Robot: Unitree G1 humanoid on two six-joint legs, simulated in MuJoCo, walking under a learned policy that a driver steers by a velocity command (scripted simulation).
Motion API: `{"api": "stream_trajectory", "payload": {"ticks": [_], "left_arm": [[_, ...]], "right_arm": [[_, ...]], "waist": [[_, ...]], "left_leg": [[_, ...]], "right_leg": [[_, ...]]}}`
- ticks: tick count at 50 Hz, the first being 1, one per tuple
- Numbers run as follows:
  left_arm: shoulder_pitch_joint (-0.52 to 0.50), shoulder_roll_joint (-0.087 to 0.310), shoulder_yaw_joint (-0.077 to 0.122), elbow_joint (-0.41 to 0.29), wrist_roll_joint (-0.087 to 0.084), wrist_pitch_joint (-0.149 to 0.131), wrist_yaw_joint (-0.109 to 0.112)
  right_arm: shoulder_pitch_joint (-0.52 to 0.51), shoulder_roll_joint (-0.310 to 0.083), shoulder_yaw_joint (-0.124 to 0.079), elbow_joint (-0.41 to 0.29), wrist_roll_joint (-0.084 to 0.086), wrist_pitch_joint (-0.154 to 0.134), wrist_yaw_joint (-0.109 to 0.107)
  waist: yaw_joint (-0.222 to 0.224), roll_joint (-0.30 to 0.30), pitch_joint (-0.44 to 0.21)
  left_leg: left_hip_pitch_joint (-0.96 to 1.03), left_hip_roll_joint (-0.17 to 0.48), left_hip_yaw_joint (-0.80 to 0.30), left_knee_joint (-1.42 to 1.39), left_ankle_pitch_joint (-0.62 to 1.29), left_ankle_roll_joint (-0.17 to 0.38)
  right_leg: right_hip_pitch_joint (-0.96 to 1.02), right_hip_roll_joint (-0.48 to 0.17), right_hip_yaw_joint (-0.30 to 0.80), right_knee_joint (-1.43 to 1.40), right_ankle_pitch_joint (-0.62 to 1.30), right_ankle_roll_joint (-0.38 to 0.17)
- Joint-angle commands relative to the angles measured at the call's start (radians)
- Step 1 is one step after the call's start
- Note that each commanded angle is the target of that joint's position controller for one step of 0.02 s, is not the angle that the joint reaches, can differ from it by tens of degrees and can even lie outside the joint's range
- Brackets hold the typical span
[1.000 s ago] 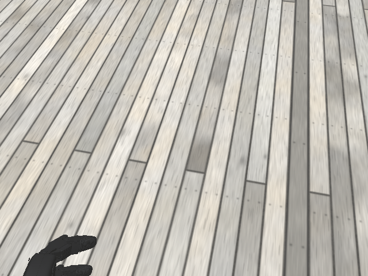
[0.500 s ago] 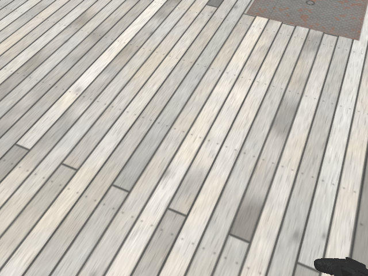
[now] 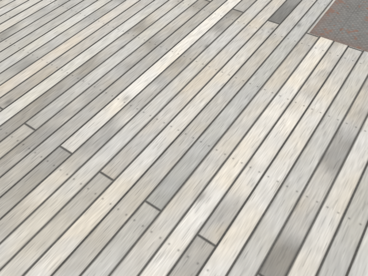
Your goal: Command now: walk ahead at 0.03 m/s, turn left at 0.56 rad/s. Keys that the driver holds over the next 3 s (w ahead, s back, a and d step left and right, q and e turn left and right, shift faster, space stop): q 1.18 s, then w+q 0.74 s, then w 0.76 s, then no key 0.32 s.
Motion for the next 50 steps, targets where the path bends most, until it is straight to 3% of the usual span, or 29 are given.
{"api": "stream_trajectory", "payload": {"ticks": [1,2,4,6,8,12,15,17,18,19,20,21,22,23,24,25,27,31,34,38,40,41,42,43,44,45,47,50], "left_arm": [[-0.008,0.167,0.049,-0.081,0.025,-0.005,0.008],[-0.047,0.133,0.041,-0.089,0.009,-0.004,0.01],[-0.065,0.112,0.032,-0.092,-0.012,0.003,0.015],[-0.041,0.119,0.035,-0.085,-0.006,0.014,0.02],[-0.006,0.136,0.043,-0.076,-0.002,0.025,0.025],[-0.015,0.188,0.065,-0.075,-0.011,0.033,0.014],[-0.015,0.204,0.074,-0.066,-0.028,0.03,0.002],[-0.036,0.203,0.076,-0.06,-0.048,0.027,-0.001],[0.006,0.174,0.07,-0.039,-0.05,0.023,-0.003],[0.041,0.122,0.057,-0.036,-0.019,0.02,-0.008],[-0.016,0.08,0.038,-0.101,0.021,0.017,-0.004],[-0.095,0.13,0.053,-0.114,0.005,0.014,0.006],[-0.094,0.15,0.062,-0.11,-0.018,0.018,0.008],[-0.071,0.149,0.067,-0.09,-0.019,0.022,0.014],[-0.062,0.156,0.071,-0.081,-0.011,0.025,0.02],[-0.049,0.153,0.072,-0.076,-0.006,0.025,0.02],[-0.024,0.13,0.067,-0.07,-0.012,0.021,0.012],[-0.064,0.102,0.053,-0.084,-0.017,0.016,0.006],[-0.074,0.108,0.053,-0.091,-0.022,0.01,-0.003],[-0.055,0.12,0.059,-0.098,-0.03,-0.006,-0.018],[-0.007,0.117,0.063,-0.086,-0.03,-0.015,-0.025],[0.022,0.13,0.07,-0.077,-0.025,-0.018,-0.023],[0.044,0.188,0.082,-0.083,-0.01,-0.014,-0.017],[0.014,0.261,0.095,-0.079,0.013,-0.004,-0.015],[-0.009,0.201,0.082,-0.103,0.02,-0.007,-0.014],[-0.051,0.15,0.064,-0.117,0.013,-0.007,-0.009],[-0.098,0.114,0.052,-0.125,-0.014,-0.001,0.003],[-0.051,0.125,0.051,-0.116,-0.007,0.015,0.017]], "right_arm": [[0.058,-0.177,-0.054,-0.073,-0.004,-0.023,0.004],[0.077,-0.172,-0.059,-0.047,0.002,-0.011,0.002],[0.084,-0.122,-0.049,-0.036,0.001,0.011,-0.003],[0.037,-0.086,-0.035,-0.063,0.01,0.016,0.003],[-0.022,-0.068,-0.025,-0.094,0.013,0.012,0.009],[-0.048,-0.056,-0.014,-0.122,0.006,0.011,0.028],[-0.032,-0.076,-0.023,-0.125,0.007,0.019,0.038],[0.026,-0.073,-0.03,-0.107,0.006,0.022,0.045],[0.061,-0.093,-0.04,-0.094,0.003,0.022,0.038],[0.095,-0.174,-0.064,-0.097,0.005,0.018,0.025],[0.084,-0.277,-0.078,-0.128,-0.015,0.007,0.02],[0.115,-0.225,-0.066,-0.124,-0.044,-0.017,0.028],[0.069,-0.194,-0.053,-0.114,-0.042,-0.034,0.028],[0.008,-0.17,-0.049,-0.114,-0.023,-0.039,0.021],[-0.032,-0.146,-0.039,-0.119,-0.005,-0.036,0.014],[-0.049,-0.139,-0.032,-0.123,-0.003,-0.032,0.007],[-0.046,-0.136,-0.029,-0.123,-0.011,-0.027,-0.001],[-0.024,-0.157,-0.037,-0.113,-0.005,-0.021,-0.009],[-0.03,-0.172,-0.043,-0.114,-0.007,-0.015,-0.003],[-0.053,-0.173,-0.045,-0.116,0.002,-0.008,0.007],[-0.085,-0.164,-0.042,-0.12,0.014,-0.003,0.005],[-0.086,-0.149,-0.038,-0.12,0.02,-0.002,0.001],[-0.043,-0.104,-0.025,-0.118,0.01,-0.003,0.0],[-0.015,-0.093,-0.025,-0.139,0.016,-0.009,0.0],[0.009,-0.181,-0.053,-0.114,-0.004,-0.015,-0.003],[0.023,-0.214,-0.07,-0.091,0.004,-0.012,0.0],[0.037,-0.167,-0.066,-0.064,0.004,0.007,-0.002],[-0.017,-0.104,-0.044,-0.09,0.018,0.011,0.008]], "waist": [[-0.001,-0.216,-0.099],[-0.013,-0.169,-0.082],[-0.004,-0.165,-0.06],[0.019,-0.187,-0.047],[0.055,-0.211,-0.06],[0.069,-0.232,-0.09],[0.06,-0.237,-0.09],[0.016,-0.216,-0.09],[0.006,-0.166,-0.098],[0.017,0.043,-0.114],[0.014,0.299,-0.099],[-0.063,0.188,-0.161],[-0.028,0.141,-0.118],[0.002,0.098,-0.091],[0.015,0.091,-0.077],[0.027,0.096,-0.083],[0.036,0.091,-0.109],[0.011,0.102,-0.099],[0.002,0.119,-0.085],[0.006,0.131,-0.089],[0.042,0.123,-0.101],[0.056,0.103,-0.108],[0.036,-0.029,-0.144],[-0.013,-0.308,-0.084],[0.009,-0.253,-0.08],[-0.008,-0.19,-0.068],[-0.01,-0.164,-0.034],[0.033,-0.189,-0.024]], "left_leg": [[-0.175,0.059,0.042,0.425,-0.236,-0.054],[-0.178,0.069,0.056,0.481,-0.181,-0.074],[-0.21,0.082,0.079,0.571,-0.105,-0.107],[-0.212,0.1,0.134,0.513,-0.06,-0.124],[-0.212,0.128,0.156,0.411,-0.051,-0.135],[-0.05,0.162,0.213,0.206,-0.068,-0.114],[0.028,0.154,0.246,0.066,-0.04,-0.079],[0.144,0.132,0.275,-0.133,0.099,-0.028],[0.254,0.119,0.251,-0.229,0.205,0.006],[0.428,0.266,0.032,-0.274,0.494,0.069],[0.471,0.515,-0.312,-0.267,0.761,0.274],[0.418,0.532,-0.325,-0.297,0.679,0.357],[0.38,0.47,-0.229,-0.303,0.59,0.307],[0.354,0.405,-0.163,-0.3,0.502,0.245],[0.338,0.378,-0.137,-0.297,0.491,0.212],[0.302,0.354,-0.115,-0.294,0.533,0.206],[0.295,0.331,-0.101,-0.293,0.533,0.208],[0.306,0.315,-0.152,-0.282,0.411,0.206],[0.257,0.312,-0.218,-0.278,0.339,0.213],[0.259,0.3,-0.316,-0.247,0.379,0.202],[0.248,0.266,-0.33,-0.205,0.388,0.167],[0.202,0.23,-0.31,-0.171,0.32,0.127],[0.1,0.163,-0.225,-0.033,0.094,0.069],[-0.108,-0.008,-0.011,0.141,-0.246,0.002],[-0.135,0.049,0.013,0.391,-0.314,-0.05],[-0.131,0.076,0.022,0.491,-0.249,-0.066],[-0.167,0.092,0.048,0.573,-0.134,-0.103],[-0.189,0.117,0.123,0.501,-0.072,-0.129]], "right_leg": [[0.182,-0.41,0.36,-0.198,0.345,-0.268],[0.177,-0.341,0.256,-0.178,0.333,-0.223],[0.191,-0.287,0.15,-0.164,0.354,-0.196],[0.206,-0.257,0.075,-0.178,0.362,-0.204],[0.271,-0.275,0.057,-0.176,0.369,-0.221],[0.248,-0.311,0.005,-0.168,0.391,-0.229],[0.246,-0.336,-0.008,-0.139,0.382,-0.218],[0.208,-0.322,-0.048,-0.068,0.34,-0.17],[0.142,-0.289,-0.094,0.008,0.247,-0.111],[-0.051,-0.204,-0.195,0.228,-0.008,-0.013],[-0.334,-0.051,-0.194,0.462,-0.463,0.071],[-0.337,-0.046,-0.043,0.634,-0.495,0.071],[-0.341,-0.065,-0.016,0.675,-0.415,0.057],[-0.341,-0.076,-0.008,0.652,-0.327,0.052],[-0.34,-0.078,-0.003,0.624,-0.268,0.057],[-0.296,-0.063,-0.011,0.632,-0.221,0.066],[-0.253,-0.039,-0.019,0.594,-0.165,0.077],[-0.213,-0.019,-0.003,0.37,-0.136,0.085],[-0.139,0.001,0.007,0.262,-0.159,0.077],[-0.055,0.021,0.014,0.122,-0.17,0.055],[0.045,0.022,0.002,-0.056,-0.063,0.034],[0.138,-0.012,0.008,-0.157,0.057,0.015],[0.262,-0.182,0.145,-0.185,0.14,-0.048],[0.272,-0.355,0.373,-0.214,0.326,-0.207],[0.224,-0.439,0.416,-0.218,0.35,-0.301],[0.19,-0.394,0.322,-0.206,0.321,-0.279],[0.192,-0.292,0.176,-0.192,0.237,-0.214],[0.235,-0.257,0.07,-0.2,0.279,-0.223]]}}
